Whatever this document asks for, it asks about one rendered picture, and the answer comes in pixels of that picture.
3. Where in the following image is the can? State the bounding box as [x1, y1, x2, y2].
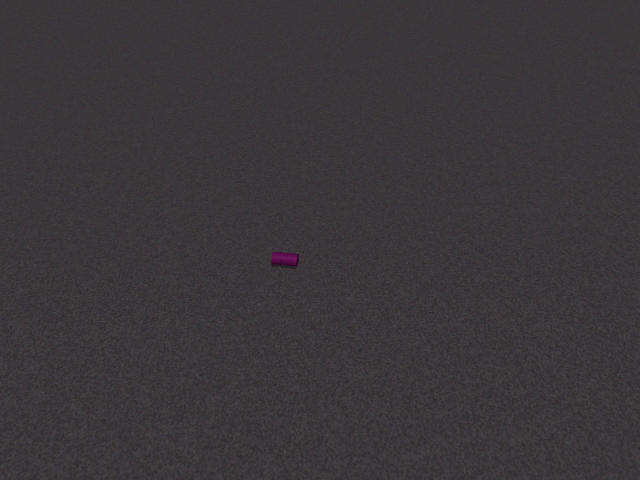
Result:
[271, 252, 299, 267]

